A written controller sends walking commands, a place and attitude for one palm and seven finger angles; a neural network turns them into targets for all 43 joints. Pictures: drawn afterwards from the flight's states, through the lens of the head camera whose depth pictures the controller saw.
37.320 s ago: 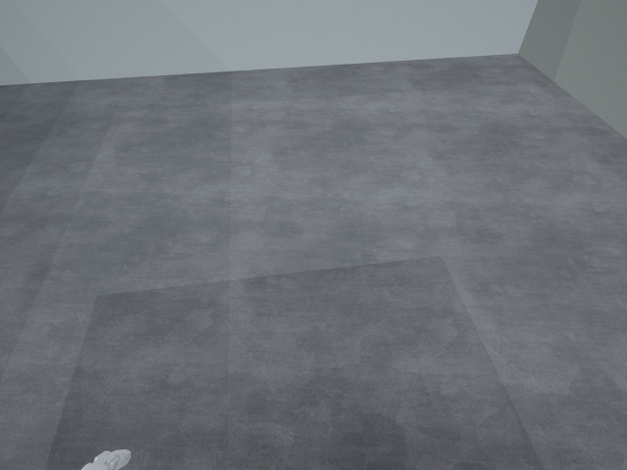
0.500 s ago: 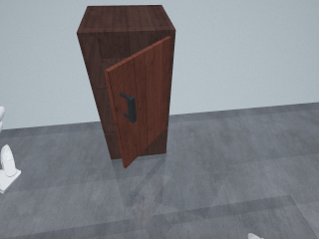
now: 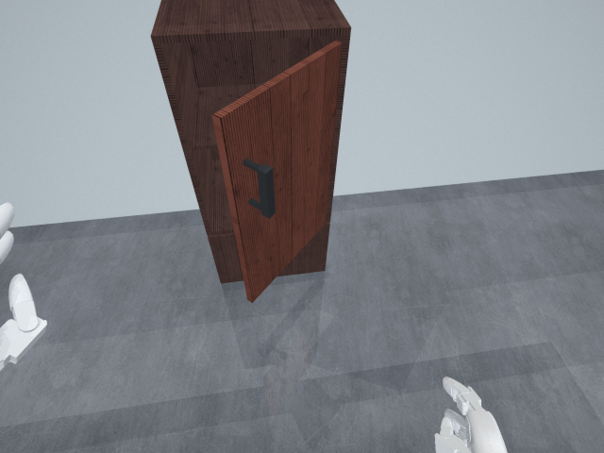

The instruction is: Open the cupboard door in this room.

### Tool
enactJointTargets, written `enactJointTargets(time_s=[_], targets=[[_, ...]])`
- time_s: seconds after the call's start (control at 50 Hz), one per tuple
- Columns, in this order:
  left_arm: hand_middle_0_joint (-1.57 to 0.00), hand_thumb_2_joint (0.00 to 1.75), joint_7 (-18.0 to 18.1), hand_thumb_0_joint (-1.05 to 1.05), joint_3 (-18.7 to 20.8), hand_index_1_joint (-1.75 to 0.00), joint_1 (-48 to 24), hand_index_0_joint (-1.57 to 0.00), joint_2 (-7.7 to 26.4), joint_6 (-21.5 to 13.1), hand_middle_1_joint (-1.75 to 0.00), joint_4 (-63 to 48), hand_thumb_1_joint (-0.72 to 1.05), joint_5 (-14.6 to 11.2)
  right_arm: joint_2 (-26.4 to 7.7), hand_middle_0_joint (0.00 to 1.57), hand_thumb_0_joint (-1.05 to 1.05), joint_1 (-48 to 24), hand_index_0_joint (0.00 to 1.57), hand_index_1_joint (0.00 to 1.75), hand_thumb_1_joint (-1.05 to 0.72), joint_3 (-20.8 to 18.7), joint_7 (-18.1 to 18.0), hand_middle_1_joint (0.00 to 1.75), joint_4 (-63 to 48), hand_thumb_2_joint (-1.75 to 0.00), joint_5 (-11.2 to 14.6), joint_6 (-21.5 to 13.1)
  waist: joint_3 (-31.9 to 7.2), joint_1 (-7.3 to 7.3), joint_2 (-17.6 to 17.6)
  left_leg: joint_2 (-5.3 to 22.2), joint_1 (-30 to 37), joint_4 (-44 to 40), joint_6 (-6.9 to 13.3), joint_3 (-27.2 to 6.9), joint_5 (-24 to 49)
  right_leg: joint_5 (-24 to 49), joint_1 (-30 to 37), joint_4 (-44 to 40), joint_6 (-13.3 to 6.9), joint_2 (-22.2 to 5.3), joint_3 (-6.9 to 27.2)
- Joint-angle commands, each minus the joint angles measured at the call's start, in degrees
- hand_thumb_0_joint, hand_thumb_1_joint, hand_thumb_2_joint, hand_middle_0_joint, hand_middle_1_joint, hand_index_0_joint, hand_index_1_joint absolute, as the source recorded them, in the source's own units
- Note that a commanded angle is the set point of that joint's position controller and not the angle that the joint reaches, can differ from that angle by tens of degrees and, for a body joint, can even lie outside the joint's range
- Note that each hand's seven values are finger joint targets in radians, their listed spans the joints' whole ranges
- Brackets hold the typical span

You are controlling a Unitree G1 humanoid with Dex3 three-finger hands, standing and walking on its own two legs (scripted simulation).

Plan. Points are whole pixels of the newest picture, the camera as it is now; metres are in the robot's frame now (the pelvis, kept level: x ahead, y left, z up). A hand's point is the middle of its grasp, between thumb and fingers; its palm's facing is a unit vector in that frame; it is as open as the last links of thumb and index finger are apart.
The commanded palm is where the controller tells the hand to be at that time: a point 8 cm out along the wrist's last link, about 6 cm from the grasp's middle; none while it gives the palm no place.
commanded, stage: stop stepping back and stand still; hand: left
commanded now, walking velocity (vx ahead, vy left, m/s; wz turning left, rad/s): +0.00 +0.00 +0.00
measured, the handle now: (258, 188) +0.59 +0.12 -0.02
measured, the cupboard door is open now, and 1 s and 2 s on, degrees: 45 45 45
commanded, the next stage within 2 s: let the arm hang, fingers relaxed in 0.28 s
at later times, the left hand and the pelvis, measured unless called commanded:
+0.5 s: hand (83, 402) +0.18 +0.28 +0.00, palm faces +0.16 -0.86 -0.49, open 7.4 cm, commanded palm none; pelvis -0.03 +0.02 +0.00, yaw +2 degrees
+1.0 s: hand out of the picture -0.06 +0.20 -0.16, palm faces +0.06 -0.96 -0.26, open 7.3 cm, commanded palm none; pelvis -0.03 +0.00 +0.00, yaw +3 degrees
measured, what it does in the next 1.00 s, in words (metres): stands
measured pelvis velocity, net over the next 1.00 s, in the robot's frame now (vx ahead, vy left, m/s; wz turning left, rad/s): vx -0.03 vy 0.00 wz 0.05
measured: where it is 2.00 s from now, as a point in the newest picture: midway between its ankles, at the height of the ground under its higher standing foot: outside the picture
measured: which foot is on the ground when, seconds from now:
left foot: down 0.00-1.00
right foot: down 0.00-1.00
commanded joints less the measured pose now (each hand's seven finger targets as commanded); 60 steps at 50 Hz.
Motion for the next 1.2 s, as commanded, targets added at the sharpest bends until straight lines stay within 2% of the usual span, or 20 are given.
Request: enactJointTargets(time_s=[0.0,0.12,0.24,0.34,0.36,0.38,0.42,0.44,0.48,0.52,0.54,0.56,0.58,0.62,0.64,0.66,0.72,0.88,1.06,1.18], targets=[[-0.2,0.9,1.02,0.0,7.73,-0.3,-2.97,-0.2,10.77,-3.31,-0.3,-12.09,0.9,0.17,-7.38,0.2,0.0,-3.82,0.2,0.3,-0.9,-2.82,-1.04,0.3,-8.95,-0.9,0.36,-2.66,-6.1,0.11,4.24,3.72,-0.85,-8.22,1.75,-5.5,17.66,15.01,6.81,-2.08,0.62,-0.55,3.42],[-0.2,0.9,1.24,0.0,7.01,-0.3,-2.1,-0.2,10.31,-3.31,-0.3,-14.23,0.9,0.29,-7.42,0.2,0.0,-3.71,0.2,0.3,-0.9,-2.98,-1.03,0.3,-9.32,-0.9,0.25,-3.31,-7.11,0.37,5.4,2.46,-1.33,-8.43,1.27,-4.36,14.6,15.28,8.54,-3.72,0.54,-0.77,3.54],[-0.2,0.9,1.31,0.0,7.64,-0.3,0.65,-0.2,10.09,-3.15,-0.3,-11.17,0.9,-0.09,-7.41,0.2,0.0,-3.73,0.2,0.3,-0.9,-3.19,-1.01,0.3,-9.11,-0.9,0.17,-2.92,-5.35,0.21,2.52,1.53,-2.45,-8.63,0.97,-4.21,9.06,12.64,7.1,-7.33,0.28,-1.47,4.94],[-0.2,0.9,1.18,0.0,7.3,-0.3,-0.09,-0.2,9.99,-3.26,-0.3,-10.66,0.9,-0.08,-7.6,0.2,0.0,-3.73,0.2,0.3,-0.9,-3.34,-1.27,0.3,-9.0,-0.9,0.17,-2.85,-5.06,0.19,2.8,1.39,-2.55,-9.86,0.98,-4.34,7.08,10.26,6.67,-8.36,0.57,-1.01,4.6],[-0.2,0.9,-6.4,0.0,-19.55,-0.3,-6.59,-0.2,0.01,3.05,-0.3,33.89,0.9,3.04,-14.85,0.2,0.0,-6.93,0.2,0.3,-0.9,-5.45,3.79,0.3,6.03,-0.9,0.94,-6.68,0.4,-3.32,4.87,4.03,-4.94,-2.31,1.28,-7.2,13.97,8.74,-4.72,0.02,-0.55,-3.67,1.02],[-0.2,0.9,-8.12,0.0,-16.09,-0.3,-7.73,-0.2,0.32,8.51,-0.3,35.5,0.9,3.55,-16.92,0.2,0.0,-3.09,0.2,0.3,-0.9,-5.8,4.36,0.3,5.91,-0.9,0.54,-1.18,-1.82,-1.69,7.21,5.92,-7.29,-5.67,2.13,-9.06,16.31,4.58,-3.51,-0.4,-0.9,-4.48,3.33],[-0.2,0.9,-8.46,0.0,-16.13,-0.3,-8.42,-0.2,-1.39,10.44,-0.3,37.71,0.9,3.74,-14.24,0.2,0.0,-3.34,0.2,0.3,-0.9,-4.77,4.04,0.3,4.84,-0.9,-0.04,1.48,-2.54,-0.93,6.84,7.83,-12.22,-7.75,4.4,-11.55,10.63,-2.13,-1.7,4.86,-0.8,-2.2,2.03],[-0.2,0.9,-8.55,0.0,-16.54,-0.3,-9.67,-0.2,-0.91,10.41,-0.3,40.63,0.9,3.87,-14.02,0.2,0.0,-4.01,0.2,0.3,-0.9,-4.12,3.99,0.3,4.81,-0.9,-0.48,2.19,-2.67,-0.42,3.92,7.62,-13.35,-8.17,5.02,-12.59,7.4,-3.06,-0.72,5.16,-0.99,-2.02,2.59],[-0.2,0.9,-8.47,0.0,-17.19,-0.3,-11.3,-0.2,0.57,9.98,-0.3,47.06,0.9,4.36,-13.21,0.2,0.0,-3.83,0.2,0.3,-0.9,-3.54,3.89,0.3,6.04,-0.9,-0.99,3.26,-5.44,0.46,-7.13,5.05,-10.54,-4.69,4.29,-11.32,6.66,1.18,2.02,-0.09,-1.73,-3.54,4.67],[-0.2,0.9,-8.36,0.0,-17.84,-0.3,-15.32,-0.2,2.21,9.98,-0.3,53.89,0.9,4.46,-11.96,0.2,0.0,-1.33,0.2,0.3,-0.9,-3.38,3.89,0.3,8.13,-0.9,-0.9,4.47,-6.85,-0.9,-16.67,0.42,-4.79,0.59,2.98,-7.43,5.11,2.89,-0.77,-5.74,-3.62,-8.29,8.66],[-0.2,0.9,-8.21,0.0,-18.5,-0.3,-17.1,-0.2,2.11,10.28,-0.3,57.09,0.9,4.18,-11.12,0.2,0.0,-0.49,0.2,0.3,-0.9,-3.1,3.75,0.3,9.33,-0.9,-1.01,5.12,-6.28,-1.36,-17.12,-0.83,-2.73,1.8,2.47,-6.02,4.88,3.72,-2.43,-7.2,-4.32,-9.45,9.19],[-0.2,0.9,-7.91,0.0,-19.09,-0.3,-18.59,-0.2,1.7,10.6,-0.3,59.82,0.9,3.93,-10.5,0.2,0.0,0.2,0.2,0.3,-0.9,-2.93,3.72,0.3,10.44,-0.9,-1.18,5.77,-5.43,-1.88,-14.16,-1.05,-1.12,1.86,2.11,-5.36,5.03,2.51,-4.0,-7.59,-4.59,-9.38,8.76],[-0.2,0.9,-7.79,0.0,-19.86,-0.3,-19.51,-0.2,0.55,10.83,-0.3,62.49,0.9,3.64,-9.53,0.2,0.0,0.58,0.2,0.3,-0.9,-2.52,3.71,0.3,11.89,-0.9,-1.31,6.01,-4.62,-2.11,-7.91,-0.34,-0.2,0.17,2.0,-5.73,7.64,2.93,-4.48,-6.28,-4.09,-8.61,7.85],[-0.2,0.9,-7.62,0.0,-20.86,-0.3,-18.18,-0.2,-1.16,11.03,-0.3,67.75,0.9,3.23,-8.58,0.2,0.0,-0.43,0.2,0.3,-0.9,-1.85,3.54,0.3,13.85,-0.9,-1.46,6.26,-2.57,-0.8,3.46,1.96,-2.61,-5.18,2.15,-7.99,8.78,1.68,-2.02,-4.45,-2.2,-5.66,6.01],[-0.2,0.9,-7.54,0.0,-20.97,-0.3,-16.92,-0.2,-1.56,10.92,-0.3,70.39,0.9,3.13,-8.48,0.2,0.0,-0.98,0.2,0.3,-0.9,-1.72,3.4,0.3,14.68,-0.9,-1.42,6.24,-2.47,-0.08,6.24,2.46,-3.98,-6.73,2.27,-8.63,7.9,2.01,0.22,-4.51,-1.82,-4.97,5.91],[-0.2,0.9,-7.41,0.0,-20.98,-0.3,-15.84,-0.2,-1.36,10.79,-0.3,72.62,0.9,3.18,-8.64,0.2,0.0,-0.85,0.2,0.3,-0.9,-1.8,3.24,0.3,15.38,-0.9,-1.25,6.34,-2.71,0.37,6.29,2.62,-4.32,-7.04,2.19,-8.78,7.25,2.33,1.79,-5.26,-1.68,-4.81,5.63],[-0.2,0.9,-7.27,0.0,-20.58,-0.3,-14.64,-0.2,-3.4,10.63,-0.3,77.91,0.9,2.93,-6.81,0.2,0.0,1.29,0.2,0.3,-0.9,-1.9,2.75,0.3,18.21,-0.9,-1.33,6.69,-2.92,0.25,9.44,2.27,-4.43,-8.11,1.88,-8.13,2.41,0.94,3.49,-7.37,-2.28,-4.92,5.31],[-0.2,0.9,-7.22,0.0,-21.05,-0.3,-15.66,-0.2,-4.32,10.44,-0.3,86.0,0.9,2.7,-4.87,0.2,0.0,7.39,0.2,0.3,-0.9,-2.3,2.27,0.3,23.95,-0.9,-1.05,7.2,2.08,-0.71,-0.72,2.19,-2.54,-9.29,1.98,-7.41,-0.17,-5.28,-0.5,-11.77,-2.43,-5.27,4.9],[-0.2,0.9,-6.78,0.0,-21.01,-0.3,-14.26,-0.2,-5.97,10.46,-0.3,89.21,0.9,2.68,-3.02,0.2,0.0,9.15,0.2,0.3,-0.9,-2.08,2.01,0.3,26.68,-0.9,-1.02,6.86,2.75,-0.14,-2.21,2.31,-1.8,-10.19,2.1,-6.81,2.23,-3.38,0.2,-11.07,-1.99,-5.04,4.32],[-0.2,0.9,-6.62,0.0,-20.93,-0.3,-14.78,-0.2,-6.79,10.51,-0.3,89.59,0.9,2.72,-1.45,0.2,0.0,9.13,0.2,0.3,-0.9,-1.85,1.95,0.3,27.78,-0.9,-1.16,6.83,4.36,-0.16,-0.73,2.26,-2.54,-10.84,1.83,-6.62,2.65,-2.73,0.28,-11.01,-1.82,-5.13,4.31]])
